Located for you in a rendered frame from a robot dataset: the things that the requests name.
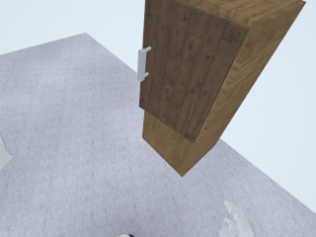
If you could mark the robot right hand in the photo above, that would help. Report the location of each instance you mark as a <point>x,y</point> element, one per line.
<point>242,226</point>

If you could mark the robot left hand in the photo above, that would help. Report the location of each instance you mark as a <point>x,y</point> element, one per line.
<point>5,157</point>

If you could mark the cupboard door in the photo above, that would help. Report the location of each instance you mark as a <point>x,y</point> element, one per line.
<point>191,54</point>

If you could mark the handle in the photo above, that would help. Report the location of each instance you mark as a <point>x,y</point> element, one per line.
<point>141,63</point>

